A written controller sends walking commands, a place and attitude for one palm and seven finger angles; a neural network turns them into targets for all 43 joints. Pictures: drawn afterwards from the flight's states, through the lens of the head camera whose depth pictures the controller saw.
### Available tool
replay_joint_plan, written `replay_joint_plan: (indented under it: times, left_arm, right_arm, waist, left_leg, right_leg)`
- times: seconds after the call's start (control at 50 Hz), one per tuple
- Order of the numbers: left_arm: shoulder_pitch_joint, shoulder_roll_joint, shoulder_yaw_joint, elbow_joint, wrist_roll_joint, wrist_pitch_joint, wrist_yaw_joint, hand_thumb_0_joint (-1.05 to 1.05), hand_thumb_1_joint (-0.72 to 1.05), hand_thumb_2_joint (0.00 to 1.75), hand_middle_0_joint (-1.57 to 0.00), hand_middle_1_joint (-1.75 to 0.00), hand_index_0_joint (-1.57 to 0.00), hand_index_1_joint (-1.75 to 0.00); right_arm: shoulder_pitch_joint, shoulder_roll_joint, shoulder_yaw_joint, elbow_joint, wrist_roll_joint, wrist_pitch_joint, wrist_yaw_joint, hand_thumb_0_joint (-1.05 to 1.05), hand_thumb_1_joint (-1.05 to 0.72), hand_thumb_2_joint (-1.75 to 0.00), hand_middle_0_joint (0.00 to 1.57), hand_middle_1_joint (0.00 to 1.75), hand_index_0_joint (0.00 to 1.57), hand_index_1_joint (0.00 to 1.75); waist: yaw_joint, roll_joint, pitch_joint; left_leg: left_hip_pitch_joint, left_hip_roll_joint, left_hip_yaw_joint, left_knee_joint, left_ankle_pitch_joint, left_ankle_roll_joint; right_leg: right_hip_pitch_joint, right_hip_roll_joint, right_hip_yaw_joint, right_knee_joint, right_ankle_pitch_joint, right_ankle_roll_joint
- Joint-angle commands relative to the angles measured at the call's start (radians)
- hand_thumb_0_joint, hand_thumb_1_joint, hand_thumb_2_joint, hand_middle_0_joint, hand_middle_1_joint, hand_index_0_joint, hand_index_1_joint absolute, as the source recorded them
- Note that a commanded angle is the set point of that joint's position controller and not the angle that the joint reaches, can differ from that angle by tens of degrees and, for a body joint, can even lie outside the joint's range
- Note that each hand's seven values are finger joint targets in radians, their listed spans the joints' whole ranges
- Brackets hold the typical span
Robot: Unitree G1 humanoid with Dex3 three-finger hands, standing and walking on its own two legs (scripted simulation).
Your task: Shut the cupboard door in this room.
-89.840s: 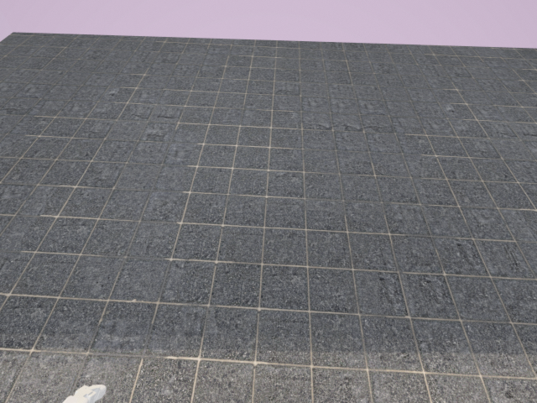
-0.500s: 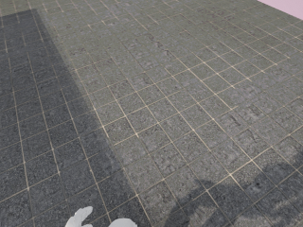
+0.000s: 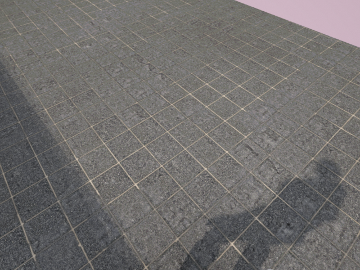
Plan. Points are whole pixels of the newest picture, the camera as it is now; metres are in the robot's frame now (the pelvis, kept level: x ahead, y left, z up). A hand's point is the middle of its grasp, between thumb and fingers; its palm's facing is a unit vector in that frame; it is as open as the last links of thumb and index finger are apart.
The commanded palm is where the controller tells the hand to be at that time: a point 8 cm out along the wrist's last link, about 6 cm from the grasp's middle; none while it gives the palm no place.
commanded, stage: turn to face it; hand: left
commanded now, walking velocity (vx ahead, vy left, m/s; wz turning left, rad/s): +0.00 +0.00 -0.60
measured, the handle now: out of the picture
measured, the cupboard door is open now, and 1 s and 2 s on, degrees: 37 37 37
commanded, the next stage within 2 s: none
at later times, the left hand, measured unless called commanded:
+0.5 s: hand (119, 233) +0.22 +0.19 -0.14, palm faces -0.28 -0.93 -0.23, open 7.4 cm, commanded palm none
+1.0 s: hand (141, 228) +0.24 +0.14 -0.17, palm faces -0.53 -0.82 -0.21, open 7.4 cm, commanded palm none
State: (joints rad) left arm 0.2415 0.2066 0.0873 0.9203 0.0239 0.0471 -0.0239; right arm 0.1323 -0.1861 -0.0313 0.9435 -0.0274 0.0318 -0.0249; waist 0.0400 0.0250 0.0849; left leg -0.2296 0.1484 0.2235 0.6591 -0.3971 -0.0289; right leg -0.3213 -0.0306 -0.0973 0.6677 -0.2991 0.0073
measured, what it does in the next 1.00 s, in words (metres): steps on the spot, turning right: left foot, then right foot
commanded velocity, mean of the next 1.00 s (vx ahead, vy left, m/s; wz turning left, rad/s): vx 0.00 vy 0.00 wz -0.60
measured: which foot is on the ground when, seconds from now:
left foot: down 0.00-0.00, up 0.02-0.28, down 0.30-0.60, up 0.62-0.94, down 0.96-1.00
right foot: down 0.00-0.30, up 0.32-0.58, down 0.60-0.96, up 0.98-1.00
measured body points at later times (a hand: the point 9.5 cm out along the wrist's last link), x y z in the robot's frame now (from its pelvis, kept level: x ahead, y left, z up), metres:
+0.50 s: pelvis +0.04 +0.02 +0.02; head +0.09 +0.02 +0.46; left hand +0.23 +0.24 -0.12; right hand +0.03 -0.25 -0.12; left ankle +0.07 +0.14 -0.72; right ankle -0.01 -0.10 -0.67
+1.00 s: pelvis +0.06 +0.01 +0.00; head +0.11 +0.00 +0.45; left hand +0.27 +0.18 -0.15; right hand +0.01 -0.26 -0.12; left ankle +0.15 +0.11 -0.73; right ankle -0.01 -0.10 -0.71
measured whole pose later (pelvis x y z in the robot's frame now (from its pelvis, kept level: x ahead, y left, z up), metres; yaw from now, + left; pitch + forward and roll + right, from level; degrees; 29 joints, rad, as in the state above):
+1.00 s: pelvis +0.06 +0.01 +0.00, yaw -35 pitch +2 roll +0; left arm 0.20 0.24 0.06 0.88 0.02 0.07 -0.02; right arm 0.16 -0.22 -0.02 0.84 -0.02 0.01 -0.03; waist 0.01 -0.04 0.08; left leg -0.33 0.06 0.05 0.60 -0.27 -0.02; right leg -0.39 0.05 0.09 0.76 -0.44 0.00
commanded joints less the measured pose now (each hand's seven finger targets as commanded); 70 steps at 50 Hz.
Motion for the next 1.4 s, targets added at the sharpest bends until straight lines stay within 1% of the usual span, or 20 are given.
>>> replay_joint_plan:
  times: [0.0, 0.06, 0.22, 0.24, 0.28, 0.4, 0.54, 0.56, 0.58, 0.64, 0.7, 0.88, 0.9, 0.94, 1.0, 1.14, 1.2, 1.24, 1.28, 1.38]
  left_arm:
    - [0.182, 0.264, 0.049, -0.032, 0.0, -0.031, 0.02, 0.0, 0.9, 0.9, -0.2, -0.3, -0.2, -0.3]
    - [0.031, 0.203, 0.039, -0.071, 0.005, -0.027, 0.047, 0.0, 0.9, 0.9, -0.2, -0.3, -0.2, -0.3]
    - [-0.059, 0.22, 0.035, -0.097, -0.002, -0.015, 0.033, 0.0, 0.9, 0.9, -0.2, -0.3, -0.2, -0.3]
    - [-0.076, 0.193, 0.027, -0.104, -0.008, -0.011, 0.029, 0.0, 0.9, 0.9, -0.2, -0.3, -0.2, -0.3]
    - [-0.068, 0.134, 0.008, -0.153, -0.013, -0.008, 0.013, 0.0, 0.9, 0.9, -0.2, -0.3, -0.2, -0.3]
    - [-0.116, 0.114, 0.006, -0.143, -0.007, 0.014, -0.015, 0.0, 0.9, 0.9, -0.2, -0.3, -0.2, -0.3]
    - [-0.063, 0.125, 0.009, -0.14, -0.004, -0.001, -0.017, 0.0, 0.9, 0.9, -0.2, -0.3, -0.2, -0.3]
    - [0.005, 0.174, 0.02, -0.121, 0.0, -0.01, -0.011, 0.0, 0.9, 0.9, -0.2, -0.3, -0.2, -0.3]
    - [0.048, 0.291, 0.041, -0.108, 0.01, -0.025, 0.004, 0.0, 0.9, 0.9, -0.2, -0.3, -0.2, -0.3]
    - [-0.006, 0.263, 0.039, -0.117, -0.005, -0.016, 0.036, 0.0, 0.9, 0.9, -0.2, -0.3, -0.2, -0.3]
    - [-0.067, 0.215, 0.021, -0.141, -0.004, -0.023, 0.037, 0.0, 0.9, 0.9, -0.2, -0.3, -0.2, -0.3]
    - [-0.097, 0.228, 0.03, -0.131, -0.001, -0.009, 0.028, 0.0, 0.9, 0.9, -0.2, -0.3, -0.2, -0.3]
    - [-0.099, 0.193, 0.025, -0.138, -0.009, -0.005, 0.025, 0.0, 0.9, 0.9, -0.2, -0.3, -0.2, -0.3]
    - [-0.077, 0.134, 0.005, -0.17, -0.013, -0.006, 0.009, 0.0, 0.9, 0.9, -0.2, -0.3, -0.2, -0.3]
    - [-0.088, 0.15, 0.027, -0.146, -0.002, 0.003, -0.013, 0.0, 0.9, 0.9, -0.2, -0.3, -0.2, -0.3]
    - [-0.103, 0.096, 0.005, -0.145, -0.005, 0.002, -0.023, 0.0, 0.9, 0.9, -0.2, -0.3, -0.2, -0.3]
    - [-0.007, 0.135, 0.018, -0.115, -0.004, -0.006, -0.019, 0.0, 0.9, 0.9, -0.2, -0.3, -0.2, -0.3]
    - [0.081, 0.312, 0.049, -0.089, 0.005, -0.028, 0.007, 0.0, 0.9, 0.9, -0.2, -0.3, -0.2, -0.3]
    - [0.035, 0.285, 0.047, -0.095, -0.001, -0.021, 0.028, 0.0, 0.9, 0.9, -0.2, -0.3, -0.2, -0.3]
    - [-0.063, 0.226, 0.024, -0.124, 0.002, -0.024, 0.033, 0.0, 0.9, 0.9, -0.2, -0.3, -0.2, -0.3]
  right_arm:
    - [-0.066, -0.116, -0.041, -0.141, 0.018, 0.004, 0.002, 0.0, -0.9, -0.9, 0.2, 0.3, 0.2, 0.3]
    - [-0.061, -0.137, -0.043, -0.134, 0.017, -0.005, -0.004, 0.0, -0.9, -0.9, 0.2, 0.3, 0.2, 0.3]
    - [0.094, -0.114, -0.023, -0.103, 0.024, -0.022, -0.006, 0.0, -0.9, -0.9, 0.2, 0.3, 0.2, 0.3]
    - [0.13, -0.146, -0.029, -0.095, 0.02, -0.03, -0.007, 0.0, -0.9, -0.9, 0.2, 0.3, 0.2, 0.3]
    - [0.178, -0.307, -0.053, -0.117, -0.003, -0.036, -0.016, 0.0, -0.9, -0.9, 0.2, 0.3, 0.2, 0.3]
    - [0.096, -0.244, -0.039, -0.13, -0.01, -0.036, -0.021, 0.0, -0.9, -0.9, 0.2, 0.3, 0.2, 0.3]
    - [0.092, -0.268, -0.062, -0.115, 0.0, -0.02, -0.002, 0.0, -0.9, -0.9, 0.2, 0.3, 0.2, 0.3]
    - [0.08, -0.248, -0.063, -0.124, 0.007, -0.019, 0.003, 0.0, -0.9, -0.9, 0.2, 0.3, 0.2, 0.3]
    - [0.059, -0.161, -0.044, -0.166, 0.015, -0.017, 0.007, 0.0, -0.9, -0.9, 0.2, 0.3, 0.2, 0.3]
    - [0.0, -0.178, -0.04, -0.167, 0.016, 0.0, -0.011, 0.0, -0.9, -0.9, 0.2, 0.3, 0.2, 0.3]
    - [0.035, -0.153, -0.033, -0.135, 0.013, 0.0, -0.001, 0.0, -0.9, -0.9, 0.2, 0.3, 0.2, 0.3]
    - [0.121, -0.134, -0.031, -0.129, 0.024, -0.016, -0.006, 0.0, -0.9, -0.9, 0.2, 0.3, 0.2, 0.3]
    - [0.152, -0.167, -0.036, -0.118, 0.02, -0.028, -0.011, 0.0, -0.9, -0.9, 0.2, 0.3, 0.2, 0.3]
    - [0.183, -0.312, -0.059, -0.142, 0.003, -0.032, -0.016, 0.0, -0.9, -0.9, 0.2, 0.3, 0.2, 0.3]
    - [0.07, -0.261, -0.045, -0.167, -0.009, -0.037, -0.017, 0.0, -0.9, -0.9, 0.2, 0.3, 0.2, 0.3]
    - [0.11, -0.262, -0.06, -0.123, -0.006, -0.024, -0.01, 0.0, -0.9, -0.9, 0.2, 0.3, 0.2, 0.3]
    - [0.062, -0.269, -0.068, -0.132, 0.003, -0.016, -0.002, 0.0, -0.9, -0.9, 0.2, 0.3, 0.2, 0.3]
    - [0.004, -0.143, -0.04, -0.201, 0.014, -0.01, 0.01, 0.0, -0.9, -0.9, 0.2, 0.3, 0.2, 0.3]
    - [-0.033, -0.168, -0.042, -0.19, 0.018, 0.005, -0.008, 0.0, -0.9, -0.9, 0.2, 0.3, 0.2, 0.3]
    - [0.026, -0.14, -0.032, -0.142, 0.014, -0.002, 0.005, 0.0, -0.9, -0.9, 0.2, 0.3, 0.2, 0.3]
  waist:
    - [0.077, -0.29, -0.101]
    - [0.005, -0.22, -0.118]
    - [-0.058, -0.139, -0.174]
    - [-0.075, -0.073, -0.185]
    - [-0.09, 0.288, -0.165]
    - [-0.052, 0.177, -0.123]
    - [-0.025, 0.152, -0.127]
    - [0.01, 0.047, -0.156]
    - [0.033, -0.306, -0.156]
    - [0.016, -0.265, -0.125]
    - [-0.027, -0.169, -0.152]
    - [-0.073, -0.161, -0.149]
    - [-0.085, -0.086, -0.166]
    - [-0.093, 0.274, -0.157]
    - [-0.046, 0.21, -0.094]
    - [-0.075, 0.208, -0.132]
    - [-0.01, 0.132, -0.142]
    - [0.046, -0.339, -0.133]
    - [0.028, -0.299, -0.114]
    - [-0.026, -0.153, -0.155]
  left_leg:
    - [-0.314, -0.106, -0.126, 0.42, -0.266, -0.021]
    - [-0.391, -0.057, -0.257, 0.513, -0.11, -0.025]
    - [-0.033, -0.127, -0.179, -0.132, 0.139, -0.032]
    - [0.085, -0.075, -0.226, -0.263, 0.215, -0.016]
    - [0.152, 0.327, -0.592, -0.378, 0.433, 0.19]
    - [0.134, 0.188, -0.252, -0.26, 0.701, 0.166]
    - [0.016, 0.174, -0.137, -0.126, 0.477, 0.083]
    - [-0.077, 0.125, -0.092, 0.01, 0.346, 0.029]
    - [-0.336, -0.034, -0.009, 0.247, -0.131, -0.041]
    - [-0.424, -0.04, -0.244, 0.533, -0.145, -0.041]
    - [-0.328, -0.05, -0.216, 0.438, -0.041, -0.058]
    - [-0.022, -0.128, -0.189, -0.108, 0.12, -0.037]
    - [0.104, -0.071, -0.235, -0.255, 0.17, -0.018]
    - [0.148, 0.327, -0.595, -0.39, 0.281, 0.172]
    - [0.025, 0.251, -0.431, -0.353, 0.378, 0.195]
    - [0.115, 0.197, -0.174, -0.213, 0.594, 0.14]
    - [-0.019, 0.164, -0.114, -0.072, 0.409, 0.064]
    - [-0.381, -0.07, -0.055, 0.351, -0.236, -0.048]
    - [-0.424, -0.044, -0.23, 0.52, -0.173, -0.038]
    - [-0.29, -0.069, -0.195, 0.325, -0.031, -0.055]
  right_leg:
    - [0.193, -0.351, 0.558, -0.376, 0.433, -0.229]
    - [0.214, -0.277, 0.471, -0.316, 0.407, -0.237]
    - [0.105, -0.145, 0.37, -0.178, 0.477, -0.132]
    - [0.011, -0.087, 0.33, -0.121, 0.346, -0.081]
    - [-0.223, 0.08, 0.118, 0.275, -0.336, 0.015]
    - [-0.175, 0.008, 0.071, 0.328, -0.209, 0.042]
    - [0.127, 0.046, -0.006, -0.129, 0.056, -0.003]
    - [0.266, -0.02, 0.079, -0.25, 0.191, -0.03]
    - [0.406, -0.285, 0.432, -0.331, 0.477, -0.131]
    - [0.268, -0.293, 0.483, -0.315, 0.484, -0.237]
    - [0.213, -0.206, 0.348, -0.272, 0.55, -0.2]
    - [0.034, -0.134, 0.436, -0.213, 0.35, -0.135]
    - [-0.061, -0.073, 0.399, -0.147, 0.251, -0.087]
    - [-0.245, 0.088, 0.137, 0.263, -0.316, 0.011]
    - [-0.243, 0.015, 0.132, 0.497, -0.241, 0.033]
    - [-0.07, 0.043, -0.006, 0.11, -0.151, 0.022]
    - [0.162, 0.041, -0.002, -0.173, 0.086, -0.005]
    - [0.327, -0.334, 0.511, -0.345, 0.517, -0.171]
    - [0.224, -0.307, 0.525, -0.357, 0.353, -0.238]
    - [0.181, -0.195, 0.357, -0.284, 0.445, -0.2]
